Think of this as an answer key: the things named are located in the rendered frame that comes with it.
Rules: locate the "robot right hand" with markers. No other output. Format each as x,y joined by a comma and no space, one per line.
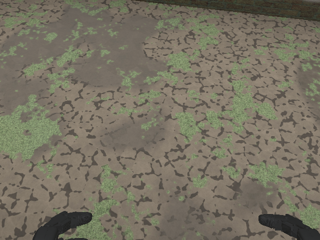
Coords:
290,225

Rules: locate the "robot left hand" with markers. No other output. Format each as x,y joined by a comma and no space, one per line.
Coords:
61,223

